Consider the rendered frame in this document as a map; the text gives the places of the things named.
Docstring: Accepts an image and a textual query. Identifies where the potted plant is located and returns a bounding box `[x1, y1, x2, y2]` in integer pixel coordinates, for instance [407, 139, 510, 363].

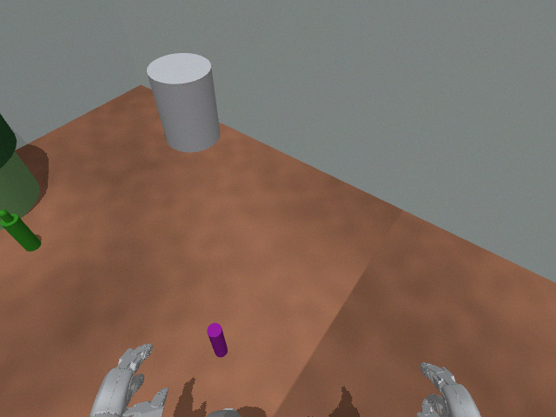
[0, 114, 40, 230]

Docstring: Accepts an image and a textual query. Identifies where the right robot hand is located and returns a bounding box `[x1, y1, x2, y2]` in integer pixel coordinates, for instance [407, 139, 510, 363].
[417, 362, 481, 417]

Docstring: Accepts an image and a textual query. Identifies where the left robot hand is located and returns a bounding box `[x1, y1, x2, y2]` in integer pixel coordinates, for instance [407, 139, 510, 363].
[89, 343, 169, 417]

